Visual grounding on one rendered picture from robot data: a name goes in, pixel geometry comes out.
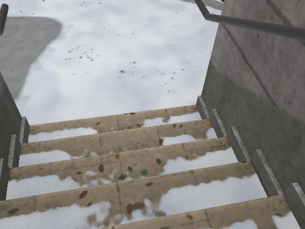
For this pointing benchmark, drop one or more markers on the stairs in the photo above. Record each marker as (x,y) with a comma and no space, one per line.
(156,169)

